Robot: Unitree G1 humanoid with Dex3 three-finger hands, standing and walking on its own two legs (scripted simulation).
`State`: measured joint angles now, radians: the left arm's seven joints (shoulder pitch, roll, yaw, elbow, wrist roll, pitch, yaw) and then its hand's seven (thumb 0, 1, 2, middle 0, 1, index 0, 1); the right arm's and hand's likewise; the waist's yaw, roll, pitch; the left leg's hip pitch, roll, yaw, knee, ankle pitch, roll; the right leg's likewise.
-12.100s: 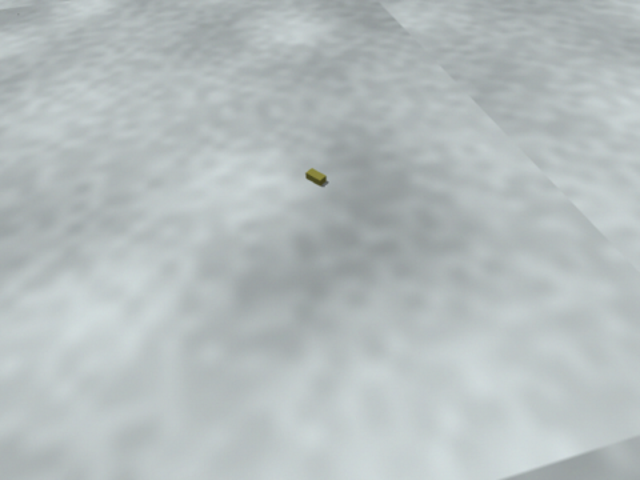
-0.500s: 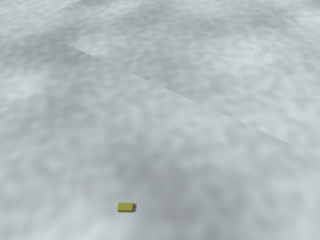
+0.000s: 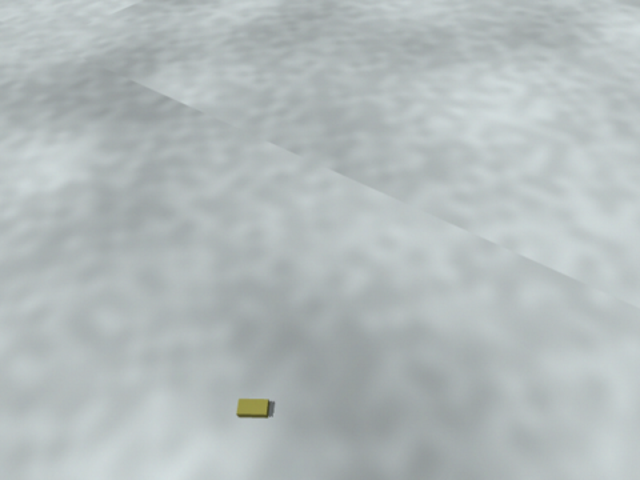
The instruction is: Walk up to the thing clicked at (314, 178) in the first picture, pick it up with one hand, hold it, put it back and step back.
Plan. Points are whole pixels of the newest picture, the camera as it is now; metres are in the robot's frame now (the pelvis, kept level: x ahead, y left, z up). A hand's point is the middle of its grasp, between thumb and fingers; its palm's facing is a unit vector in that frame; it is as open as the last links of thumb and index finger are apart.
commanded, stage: rise first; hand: left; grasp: from above
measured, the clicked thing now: (253, 408) +0.42 +0.26 -0.76
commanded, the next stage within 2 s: none
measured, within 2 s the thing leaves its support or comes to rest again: neither
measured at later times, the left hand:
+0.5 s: hand out of the picture +0.14 +0.26 -0.21, palm faces -0.11 -0.90 -0.43, open 12.4 cm
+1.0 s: hand out of the picture +0.13 +0.27 -0.27, palm faces -0.24 -0.82 -0.52, open 12.6 cm
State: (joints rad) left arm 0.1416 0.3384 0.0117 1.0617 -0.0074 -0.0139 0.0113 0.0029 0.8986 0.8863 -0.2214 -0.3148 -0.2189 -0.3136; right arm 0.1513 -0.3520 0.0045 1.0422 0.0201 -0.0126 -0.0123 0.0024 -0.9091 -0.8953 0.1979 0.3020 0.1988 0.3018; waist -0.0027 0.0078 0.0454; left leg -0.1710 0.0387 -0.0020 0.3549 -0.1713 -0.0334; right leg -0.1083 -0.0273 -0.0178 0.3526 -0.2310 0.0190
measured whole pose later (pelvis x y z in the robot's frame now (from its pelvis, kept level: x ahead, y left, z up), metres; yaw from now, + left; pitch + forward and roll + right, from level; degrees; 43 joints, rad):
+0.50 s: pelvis -0.01 +0.01 -0.06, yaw -1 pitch +14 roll -1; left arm 0.11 0.31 0.16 0.74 0.21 0.13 0.00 0.00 -0.26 0.77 -0.35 -0.81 -0.34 -0.81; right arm 0.23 -0.25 -0.05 0.64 0.02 -0.08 -0.01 0.01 -0.93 -0.90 0.20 0.30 0.20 0.30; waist -0.02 0.00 -0.08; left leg -0.78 0.05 -0.01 0.96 -0.43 -0.02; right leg -0.71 -0.03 0.00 0.95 -0.49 0.03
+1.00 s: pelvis -0.02 +0.01 -0.13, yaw -1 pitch +22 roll -3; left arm 0.27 0.34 0.14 0.38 0.32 0.17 0.01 -0.01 -0.29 0.74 -0.41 -0.73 -0.39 -0.75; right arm 0.15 -0.24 -0.04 0.54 0.00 -0.15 0.00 0.01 -0.94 -0.90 0.20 0.30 0.20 0.30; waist -0.02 0.01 -0.14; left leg -1.15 0.05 -0.04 1.33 -0.57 -0.02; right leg -1.06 -0.01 -0.01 1.30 -0.63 0.03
